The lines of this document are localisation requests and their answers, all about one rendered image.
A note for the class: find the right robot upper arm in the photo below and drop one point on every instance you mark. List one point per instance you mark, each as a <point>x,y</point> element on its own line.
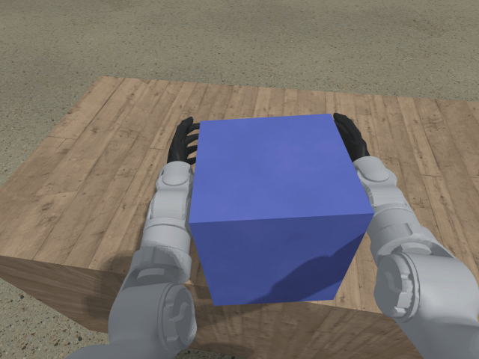
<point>435,302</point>

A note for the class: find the robot right forearm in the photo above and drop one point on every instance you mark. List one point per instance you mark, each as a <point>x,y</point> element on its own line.
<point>394,226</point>

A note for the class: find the robot left hand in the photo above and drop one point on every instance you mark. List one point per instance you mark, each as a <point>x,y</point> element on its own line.
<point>178,150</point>

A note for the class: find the left robot upper arm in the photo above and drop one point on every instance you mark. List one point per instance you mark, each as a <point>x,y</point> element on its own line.
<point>147,322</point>

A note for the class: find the carton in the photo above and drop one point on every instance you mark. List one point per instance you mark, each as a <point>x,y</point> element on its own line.
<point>278,210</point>

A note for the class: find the robot left forearm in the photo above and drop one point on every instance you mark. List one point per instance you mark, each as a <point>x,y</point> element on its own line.
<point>163,256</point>

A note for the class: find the robot right hand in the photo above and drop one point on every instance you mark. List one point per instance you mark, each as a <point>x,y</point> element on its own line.
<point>351,136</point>

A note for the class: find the pedestal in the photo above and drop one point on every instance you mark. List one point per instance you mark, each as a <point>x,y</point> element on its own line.
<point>73,214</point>

